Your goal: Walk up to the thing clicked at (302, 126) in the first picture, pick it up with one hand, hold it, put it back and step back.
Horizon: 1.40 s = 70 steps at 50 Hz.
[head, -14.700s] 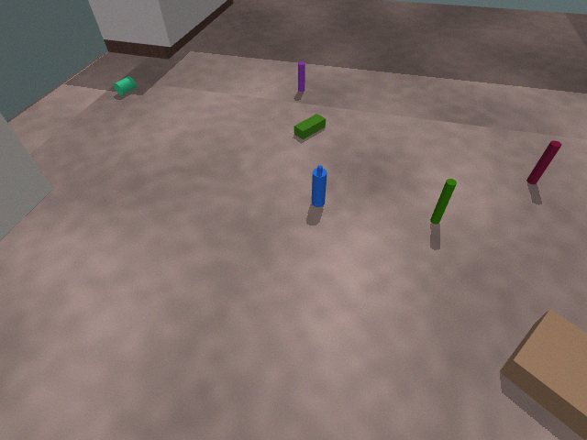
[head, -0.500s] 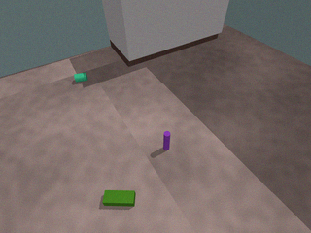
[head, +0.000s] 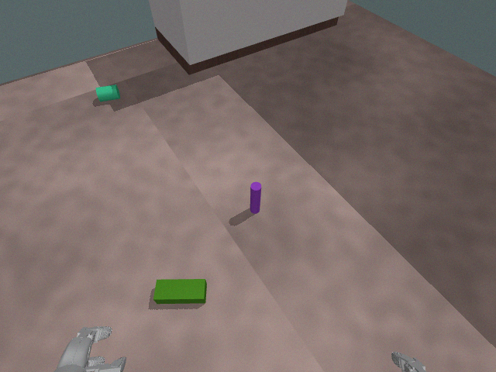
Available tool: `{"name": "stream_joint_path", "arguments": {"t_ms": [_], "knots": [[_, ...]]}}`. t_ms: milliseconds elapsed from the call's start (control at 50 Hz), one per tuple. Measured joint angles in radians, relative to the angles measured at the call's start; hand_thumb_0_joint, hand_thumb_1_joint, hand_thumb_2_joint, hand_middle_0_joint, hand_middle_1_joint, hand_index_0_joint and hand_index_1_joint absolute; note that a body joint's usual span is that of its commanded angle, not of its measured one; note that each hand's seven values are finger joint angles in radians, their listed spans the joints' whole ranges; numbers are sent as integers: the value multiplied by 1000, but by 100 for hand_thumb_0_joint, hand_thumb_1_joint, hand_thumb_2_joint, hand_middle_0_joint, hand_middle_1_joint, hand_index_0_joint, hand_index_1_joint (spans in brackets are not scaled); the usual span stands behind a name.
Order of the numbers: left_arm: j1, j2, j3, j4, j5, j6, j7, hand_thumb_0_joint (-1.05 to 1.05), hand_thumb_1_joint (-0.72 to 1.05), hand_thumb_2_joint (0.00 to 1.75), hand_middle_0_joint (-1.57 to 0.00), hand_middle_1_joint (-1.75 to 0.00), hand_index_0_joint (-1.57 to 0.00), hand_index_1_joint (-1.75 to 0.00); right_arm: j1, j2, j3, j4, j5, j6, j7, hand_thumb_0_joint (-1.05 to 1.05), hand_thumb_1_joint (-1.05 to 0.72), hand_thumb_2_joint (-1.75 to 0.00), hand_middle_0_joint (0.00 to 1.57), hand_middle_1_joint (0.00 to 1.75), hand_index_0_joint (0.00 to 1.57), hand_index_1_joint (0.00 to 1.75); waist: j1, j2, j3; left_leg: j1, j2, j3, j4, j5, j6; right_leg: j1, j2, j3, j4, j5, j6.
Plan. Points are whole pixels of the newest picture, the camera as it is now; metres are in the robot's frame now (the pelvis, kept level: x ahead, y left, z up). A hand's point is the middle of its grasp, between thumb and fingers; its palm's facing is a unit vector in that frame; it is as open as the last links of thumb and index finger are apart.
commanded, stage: rise first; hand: left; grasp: from above
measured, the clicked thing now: (181, 291) +0.48 +0.27 -0.73
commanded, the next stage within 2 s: none
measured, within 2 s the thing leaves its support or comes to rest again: neither
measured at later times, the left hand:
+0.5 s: hand out of the picture +0.15 +0.27 -0.19, palm faces -0.10 -0.90 -0.43, open 14.2 cm
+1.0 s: hand out of the picture +0.15 +0.28 -0.24, palm faces -0.21 -0.83 -0.52, open 14.4 cm
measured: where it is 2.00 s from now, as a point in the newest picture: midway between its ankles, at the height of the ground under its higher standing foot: outside the picture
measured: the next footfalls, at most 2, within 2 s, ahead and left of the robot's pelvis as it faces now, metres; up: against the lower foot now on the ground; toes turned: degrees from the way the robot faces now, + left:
none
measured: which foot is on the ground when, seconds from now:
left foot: down 0.00-1.00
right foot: down 0.00-1.00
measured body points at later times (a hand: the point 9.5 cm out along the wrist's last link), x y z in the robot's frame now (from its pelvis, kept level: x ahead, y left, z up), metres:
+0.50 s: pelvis +0.01 +0.01 -0.06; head +0.10 +0.02 +0.38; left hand +0.16 +0.32 -0.16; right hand +0.18 -0.24 -0.15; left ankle +0.02 +0.14 -0.72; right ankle +0.01 -0.14 -0.72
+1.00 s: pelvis +0.00 +0.01 -0.11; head +0.12 +0.03 +0.32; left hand +0.16 +0.32 -0.21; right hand +0.18 -0.24 -0.20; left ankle +0.02 +0.14 -0.72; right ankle +0.01 -0.14 -0.72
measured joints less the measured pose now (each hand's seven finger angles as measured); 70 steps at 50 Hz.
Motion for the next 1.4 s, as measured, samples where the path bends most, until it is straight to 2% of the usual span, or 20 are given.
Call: {"name": "stream_joint_path", "arguments": {"t_ms": [140, 220, 300, 460, 600, 880, 940, 1020, 1080, 1260, 1400], "knots": [[79, -21, -5, -142, 34, 134, 8, 0, -15, 99, -5, -101, -7, -100, 28, 6, 1, -91, 2, -9, 11, 1, -90, -89, 20, 30, 21, 30, -10, 17, -50, -107, 0, 4, 122, -65, 7, -102, 2, 7, 106, -55, 8], [128, -28, 3, -232, 53, 160, 10, 0, -35, 100, -6, -105, -7, -104, 28, 4, -7, -130, -3, -31, 9, 1, -90, -89, 20, 30, 21, 30, -5, 18, -72, -202, -2, 0, 229, -115, 10, -193, 2, 6, 209, -105, 12], [182, -29, 3, -343, 64, 179, 9, 0, -47, 101, -6, -106, -6, -106, 17, 4, -11, -156, -7, -48, -2, 1, -90, -89, 20, 30, 21, 30, -2, 16, -85, -278, -3, -6, 317, -157, 10, -264, 3, 2, 292, -146, 14], [273, -18, -11, -517, 76, 238, 5, 0, -54, 102, -6, -106, -5, -107, -6, 14, -3, -199, -17, -73, -25, 1, -89, -89, 20, 30, 21, 30, -5, 17, -112, -382, -2, -20, 428, -211, 9, -360, 8, -8, 392, -197, 14], [315, -10, -16, -603, 88, 264, 6, 0, -54, 101, -6, -106, -6, -107, -12, 22, 5, -230, -21, -92, -34, 1, -89, -89, 20, 30, 21, 30, -7, 21, -130, -459, -1, -30, 502, -241, 7, -431, 12, -16, 459, -227, 14], [360, 1, -16, -685, 120, 243, 20, 0, -56, 100, -7, -104, -6, -105, -11, 25, 5, -246, -23, -111, -27, 1, -89, -89, 20, 30, 21, 30, -8, 26, -145, -597, -2, -41, 620, -278, 5, -566, 15, -22, 576, -265, 14], [352, 10, -21, -675, 139, 223, 22, 0, -57, 100, -7, -104, -6, -105, -15, 20, 4, -243, -23, -119, -23, 1, -90, -89, 21, 30, 21, 30, -7, 27, -150, -634, -4, -43, 649, -285, 5, -602, 14, -22, 607, -274, 14], [292, 35, -21, -603, 186, 164, 26, 0, -58, 100, -8, -103, -7, -104, -33, 8, 3, -236, -24, -138, -13, 1, -91, -90, 21, 30, 21, 30, -6, 24, -158, -712, -9, -44, 712, -298, 4, -682, 12, -21, 676, -292, 13], [216, 61, -16, -523, 244, 97, 29, 0, -59, 101, -8, -103, -7, -104, -54, -4, -4, -223, -27, -157, 0, 1, -91, -90, 21, 30, 21, 30, -5, 20, -166, -800, -12, -44, 784, -315, 2, -773, 12, -17, 755, -313, 14], [-48, 149, 10, -347, 462, -114, 47, 0, -59, 101, -10, -103, -9, -104, -131, -40, -26, -150, -31, -159, 37, 1, -93, -90, 20, 30, 21, 30, -1, 13, -186, -1130, -16, -49, 1066, -378, -4, -1106, 21, -6, 1046, -381, 22], [-272, 223, 27, -207, 627, -208, 69, 0, -59, 103, -10, -106, -9, -107, -153, -46, -35, -104, -45, -108, 70, 0, -94, -91, 20, 30, 21, 30, 4, 21, -163, -1354, -19, -66, 1261, -395, -10, -1327, 34, -8, 1237, -397, 28]]}}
